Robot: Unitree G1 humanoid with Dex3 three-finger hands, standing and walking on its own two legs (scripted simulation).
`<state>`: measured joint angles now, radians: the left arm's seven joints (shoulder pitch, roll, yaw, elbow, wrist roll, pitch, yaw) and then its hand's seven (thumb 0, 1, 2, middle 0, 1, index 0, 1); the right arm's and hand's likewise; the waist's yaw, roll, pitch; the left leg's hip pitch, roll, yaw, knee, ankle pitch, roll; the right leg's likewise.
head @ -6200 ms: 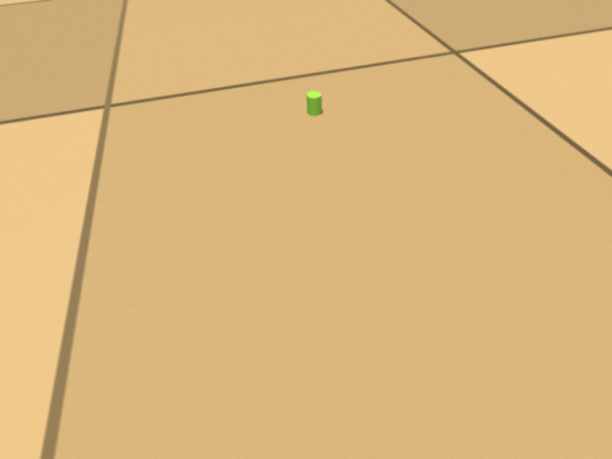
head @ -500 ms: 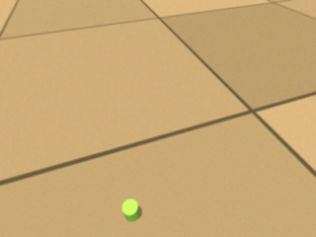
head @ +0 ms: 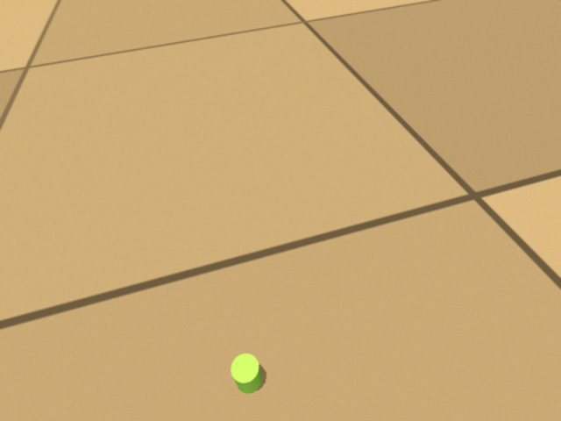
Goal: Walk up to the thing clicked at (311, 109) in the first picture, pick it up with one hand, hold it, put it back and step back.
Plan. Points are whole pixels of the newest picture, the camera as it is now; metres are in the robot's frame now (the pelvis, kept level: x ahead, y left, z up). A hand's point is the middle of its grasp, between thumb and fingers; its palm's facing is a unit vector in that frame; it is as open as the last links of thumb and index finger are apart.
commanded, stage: walk up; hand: left
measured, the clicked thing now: (247, 373) +0.41 +0.19 -0.72
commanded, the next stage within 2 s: none
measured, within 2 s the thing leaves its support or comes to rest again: neither
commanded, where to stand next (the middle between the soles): +0.06 +0.00 m, yaw -2 degrees
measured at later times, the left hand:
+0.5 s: hand out of the picture +0.10 +0.25 -0.15, palm faces +0.01 -0.95 -0.32, open 7.4 cm
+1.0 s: hand out of the picture +0.09 +0.25 -0.16, palm faces +0.02 -0.95 -0.32, open 7.4 cm
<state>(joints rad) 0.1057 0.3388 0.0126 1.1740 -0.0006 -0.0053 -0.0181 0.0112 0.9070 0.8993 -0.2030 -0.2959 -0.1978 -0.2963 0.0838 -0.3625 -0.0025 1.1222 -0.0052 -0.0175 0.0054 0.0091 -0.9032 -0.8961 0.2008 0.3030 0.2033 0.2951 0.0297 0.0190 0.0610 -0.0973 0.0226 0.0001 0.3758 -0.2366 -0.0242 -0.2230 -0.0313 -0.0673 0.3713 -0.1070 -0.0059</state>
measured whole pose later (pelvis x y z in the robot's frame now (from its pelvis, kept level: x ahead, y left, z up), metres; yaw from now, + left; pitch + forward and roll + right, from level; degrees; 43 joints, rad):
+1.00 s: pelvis +0.01 +0.00 +0.00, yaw +0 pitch -2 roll +0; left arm 0.08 0.33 0.03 1.13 0.00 0.01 -0.02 0.01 0.91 0.90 -0.20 -0.30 -0.20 -0.30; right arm 0.11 -0.36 -0.01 1.12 -0.01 0.00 0.00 0.01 -0.90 -0.90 0.20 0.30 0.20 0.30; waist 0.01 -0.01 0.06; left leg -0.08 0.02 0.00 0.36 -0.24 -0.02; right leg -0.22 -0.04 -0.06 0.37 -0.12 0.00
